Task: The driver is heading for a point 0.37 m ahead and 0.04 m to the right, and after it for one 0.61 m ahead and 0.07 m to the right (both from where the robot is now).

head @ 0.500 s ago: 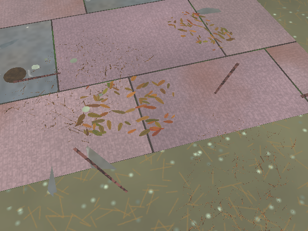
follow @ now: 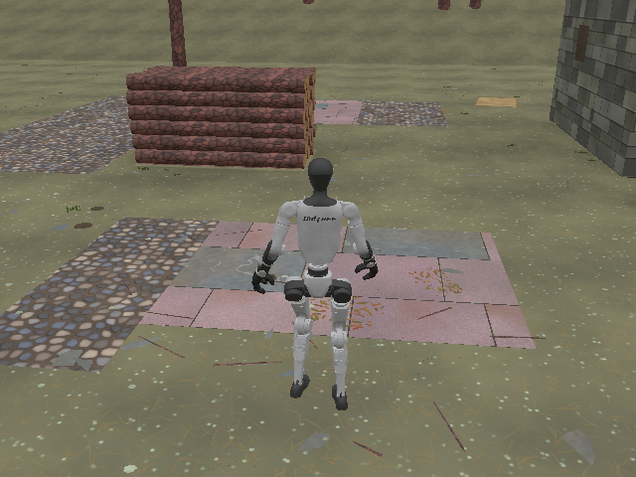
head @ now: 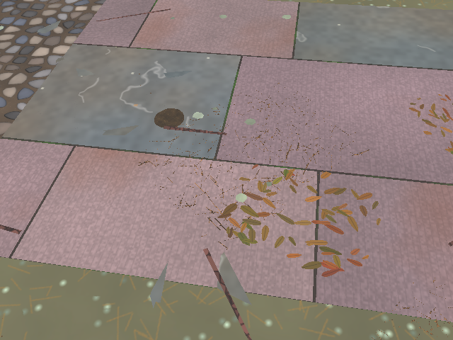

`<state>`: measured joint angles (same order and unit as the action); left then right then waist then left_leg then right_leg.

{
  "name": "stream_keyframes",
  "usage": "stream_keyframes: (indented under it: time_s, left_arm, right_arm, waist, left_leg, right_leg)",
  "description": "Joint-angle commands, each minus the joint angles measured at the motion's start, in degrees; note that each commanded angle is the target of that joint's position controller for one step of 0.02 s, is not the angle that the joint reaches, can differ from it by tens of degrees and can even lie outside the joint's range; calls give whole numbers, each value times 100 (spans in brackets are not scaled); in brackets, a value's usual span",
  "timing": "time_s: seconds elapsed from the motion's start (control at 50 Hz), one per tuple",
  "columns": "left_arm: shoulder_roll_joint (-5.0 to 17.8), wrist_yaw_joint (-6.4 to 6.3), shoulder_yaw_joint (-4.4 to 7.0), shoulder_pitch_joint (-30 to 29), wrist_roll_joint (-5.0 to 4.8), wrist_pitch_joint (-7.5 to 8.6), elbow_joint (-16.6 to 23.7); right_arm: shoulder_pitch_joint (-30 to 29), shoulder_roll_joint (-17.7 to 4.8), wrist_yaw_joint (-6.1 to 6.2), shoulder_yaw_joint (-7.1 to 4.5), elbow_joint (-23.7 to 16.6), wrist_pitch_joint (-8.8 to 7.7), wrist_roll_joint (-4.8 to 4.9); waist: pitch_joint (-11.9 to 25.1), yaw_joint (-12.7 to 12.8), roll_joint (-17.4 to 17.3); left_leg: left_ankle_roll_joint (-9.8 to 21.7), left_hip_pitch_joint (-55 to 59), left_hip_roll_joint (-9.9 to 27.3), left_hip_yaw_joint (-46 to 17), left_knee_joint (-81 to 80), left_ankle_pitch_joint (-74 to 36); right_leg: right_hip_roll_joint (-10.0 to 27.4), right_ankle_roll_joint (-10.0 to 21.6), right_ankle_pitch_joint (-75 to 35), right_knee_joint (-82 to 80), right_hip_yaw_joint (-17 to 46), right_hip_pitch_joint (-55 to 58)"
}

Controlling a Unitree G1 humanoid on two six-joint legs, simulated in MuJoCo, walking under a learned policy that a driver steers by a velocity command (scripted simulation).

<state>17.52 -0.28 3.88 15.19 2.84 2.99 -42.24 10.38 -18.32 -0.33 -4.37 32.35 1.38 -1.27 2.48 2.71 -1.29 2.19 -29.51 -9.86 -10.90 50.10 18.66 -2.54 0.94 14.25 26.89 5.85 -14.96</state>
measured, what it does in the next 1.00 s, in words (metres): walks ahead, turning right: left foot, then right foot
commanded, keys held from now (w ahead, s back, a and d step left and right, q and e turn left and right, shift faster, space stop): w+shift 0.18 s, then w+e+shift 0.46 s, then shift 0.36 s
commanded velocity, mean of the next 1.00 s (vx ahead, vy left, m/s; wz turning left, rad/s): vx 0.75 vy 0.00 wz -0.30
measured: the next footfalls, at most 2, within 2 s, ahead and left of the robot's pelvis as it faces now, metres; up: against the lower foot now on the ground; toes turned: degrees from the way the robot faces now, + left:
left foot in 0.34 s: +0.29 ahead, +0.18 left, +0.00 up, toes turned +1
right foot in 0.76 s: +0.71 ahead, -0.09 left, +0.00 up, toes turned -21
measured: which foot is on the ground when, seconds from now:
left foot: up 0.00-0.32, down 0.34-0.76, up 0.78-1.00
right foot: down 0.00-0.36, up 0.38-0.74, down 0.76-1.00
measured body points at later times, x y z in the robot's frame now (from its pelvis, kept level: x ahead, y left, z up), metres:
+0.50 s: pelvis +0.29 +0.06 +0.00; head +0.31 +0.06 +0.45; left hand +0.33 +0.33 -0.13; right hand +0.40 -0.21 -0.11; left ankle +0.25 +0.18 -0.74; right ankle +0.22 -0.06 -0.65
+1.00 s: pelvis +0.65 -0.03 +0.00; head +0.69 -0.05 +0.44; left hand +0.85 +0.17 -0.12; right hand +0.69 -0.33 -0.11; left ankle +0.77 +0.13 -0.65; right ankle +0.67 -0.07 -0.74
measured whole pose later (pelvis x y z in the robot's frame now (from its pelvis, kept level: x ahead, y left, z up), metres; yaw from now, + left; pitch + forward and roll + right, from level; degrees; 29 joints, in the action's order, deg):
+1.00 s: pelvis +0.65 -0.03 +0.00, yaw -22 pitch +0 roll +0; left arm 14.7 1.6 1.3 11.0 0.3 4.2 -44.0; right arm 8.7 -16.9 2.5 -1.9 40.8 -3.4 0.5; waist -5.9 1.2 -1.3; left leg -3.5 -37.2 6.3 -4.4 64.8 18.3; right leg -8.1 8.5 7.9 23.7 -1.9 -15.9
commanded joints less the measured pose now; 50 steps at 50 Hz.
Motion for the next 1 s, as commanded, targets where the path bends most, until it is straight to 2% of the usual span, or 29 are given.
stream_keyframes:
  time_s: [0.02,0.06,0.16,0.24,0.28,0.3,0.32,0.34,0.36,0.38,0.4,0.42,0.46,0.52,0.58,0.64,0.66,0.7,0.72,0.74,0.76,0.78,0.8,0.82,0.84,0.86,0.88,0.92,1.0]
  left_arm:
    - [798,48,166,-8,-50,99,258]
    - [812,60,139,294,-109,183,110]
    - [819,101,165,1103,-151,244,-235]
    - [728,86,127,1523,-149,180,-490]
    - [921,61,166,1482,-168,139,-602]
    - [984,58,173,1439,-187,142,-650]
    - [995,65,168,1276,-236,173,-666]
    - [1000,99,165,1023,-298,252,-560]
    - [296,131,-3,1053,-438,320,-243]
    - [375,107,18,780,-411,305,-82]
    - [500,101,70,363,-330,216,-57]
    - [387,171,37,281,-269,174,-88]
    - [185,288,21,369,-149,9,-201]
    - [-18,425,-26,-97,-111,-196,-16]
    - [-39,515,-90,-725,-143,-211,358]
    - [-35,643,-194,-1316,-135,-186,610]
    - [-106,649,-232,-1427,-102,-158,641]
    - [8,585,-216,-786,-55,-106,427]
    - [216,526,-139,110,-32,-68,159]
    - [456,432,-25,1289,6,-44,-243]
    - [725,282,92,1585,53,-60,-437]
    - [1672,130,239,794,-362,-77,137]
    - [1408,139,197,742,-285,-57,372]
    - [1247,178,186,595,-270,-43,379]
    - [1168,214,160,61,-387,39,316]
    - [875,200,72,-393,-395,107,394]
    - [785,188,42,-576,-291,164,426]
    - [593,221,-10,-690,-241,236,370]
    - [486,93,-48,-673,-252,192,152]
  right_arm:
    - [-144,-431,-233,-43,-328,-220,-168]
    - [-145,-413,-311,-18,-261,-207,-201]
    - [-1034,-451,-369,66,-419,-224,-150]
    - [-1906,-149,-469,236,-646,-335,-77]
    - [-1612,-176,-408,227,-591,-381,-69]
    - [-1118,-291,-312,169,-455,-420,-64]
    - [-73,-459,-186,69,-117,-476,-77]
    - [1071,-784,-41,-66,170,-537,-183]
    - [2061,-1390,70,-217,233,-566,-362]
    - [2054,-1440,76,-215,266,-537,-286]
    - [1386,-1047,90,-107,323,-521,-283]
    - [1102,-657,69,-16,363,-534,-222]
    - [867,-300,78,94,510,-571,-129]
    - [977,-93,42,132,802,-715,-7]
    - [802,-34,32,139,989,-838,-28]
    - [804,-236,96,99,1170,-875,-14]
    - [942,-297,113,106,1263,-881,7]
    - [1125,-734,174,27,1345,-846,32]
    - [1004,-968,201,-22,1319,-761,24]
    - [861,-1015,221,-20,1270,-697,25]
    - [983,-845,160,13,1328,-684,59]
    - [1901,-145,70,224,1057,-790,22]
    - [2078,-637,10,222,1093,-921,292]
    - [1226,-916,48,131,966,-911,474]
    - [925,-692,132,161,740,-869,473]
    - [769,-643,226,161,838,-783,373]
    - [903,-677,254,116,897,-666,334]
    - [1165,-498,283,92,941,-477,254]
    - [770,-153,319,130,829,-423,103]
  waist:
    - [-433,-156,451]
    - [-404,-60,770]
    - [-752,345,972]
    - [-1002,652,1159]
    - [-934,397,1236]
    - [-706,103,1182]
    - [-174,-487,884]
    - [595,-1145,595]
    - [1722,-1497,-726]
    - [1829,-1398,-1047]
    - [693,-1065,-609]
    - [175,-871,-360]
    - [-418,-505,-618]
    - [-907,-318,-568]
    - [-1155,-60,-527]
    - [-1293,-57,-135]
    - [-1342,-78,29]
    - [-778,209,-156]
    - [-204,627,-267]
    - [472,1096,-274]
    - [648,1092,80]
    - [1205,69,2325]
    - [3184,403,1129]
    - [2576,529,115]
    - [1193,68,-271]
    - [570,-127,-555]
    - [239,-315,-473]
    - [110,-554,-147]
    - [246,-514,148]
  left_leg:
    - [-154,-1815,423,-98,1083,-638]
    - [-203,-1653,459,81,1243,-847]
    - [-282,-1859,758,516,200,-1085]
    - [-228,-783,1024,1337,-1280,-930]
    - [-95,213,779,1484,-1787,-355]
    - [-12,1077,600,1524,-1968,-232]
    - [96,2507,516,1448,-2184,-502]
    - [228,4308,1046,988,-2033,-297]
    - [561,6040,3016,-1443,-2523,2479]
    - [666,5265,3643,-3272,-3572,3529]
    - [580,4406,3378,-2505,-3484,2891]
    - [529,3740,3090,-1606,-3563,1952]
    - [374,2885,2633,-445,-3963,923]
    - [360,2648,2536,567,-4285,-393]
    - [273,2352,2332,1661,-4549,-1675]
    - [147,2132,2125,2529,-4815,-2985]
    - [158,2142,2129,2633,-4625,-4464]
    - [118,2640,2207,2572,-3419,-7163]
    - [119,2683,2251,2492,-2180,-7624]
    - [99,2456,2243,2395,-693,-7156]
    - [-36,1853,1675,2489,1088,-4188]
    - [-468,-460,867,1866,3834,1761]
    - [-402,-770,761,265,4664,1873]
    - [-383,-552,1015,304,4216,1275]
    - [-422,-774,1254,527,3493,919]
    - [-466,-676,1500,607,3227,740]
    - [-461,-187,1622,597,3043,579]
    - [-506,337,1732,603,2413,394]
    - [-648,183,1581,848,938,-700]
  right_leg:
    - [1622,626,2298,-1643,2224,885]
    - [1357,643,2008,-1749,1694,806]
    - [1386,787,1440,-2022,1221,1260]
    - [1372,848,405,-2122,1016,970]
    - [1460,881,-927,-1810,951,771]
    - [1460,856,-2273,-1316,868,619]
    - [1218,770,-3597,-127,501,293]
    - [866,662,-3186,1423,253,-816]
    - [259,478,-225,3614,-132,-2520]
    - [83,588,1139,4555,31,-3003]
    - [417,608,633,4913,19,-3358]
    - [669,573,263,4711,-66,-3252]
    - [868,431,94,4466,-156,-3021]
    - [971,351,-206,4545,-254,-3483]
    - [969,391,-943,3885,-417,-3480]
    - [780,662,-1638,2332,-1177,-2468]
    - [515,762,-1774,1920,-1414,-1979]
    - [-140,855,-1602,1509,-1691,-885]
    - [-379,913,-1428,1307,-1537,108]
    - [-387,1057,-1786,913,-1132,1439]
    - [-140,1091,-2208,463,-830,2254]
    - [1708,1885,-5727,1328,1604,4310]
    - [2585,2738,-4365,445,3410,4921]
    - [2277,2383,-3682,-204,3025,3878]
    - [2054,2092,-3259,-527,2482,2546]
    - [1923,1912,-3368,-667,2051,1529]
    - [1769,1830,-3779,-774,1640,596]
    - [1457,1723,-4081,-1038,916,-271]
    - [967,1447,-5114,-991,-44,-135]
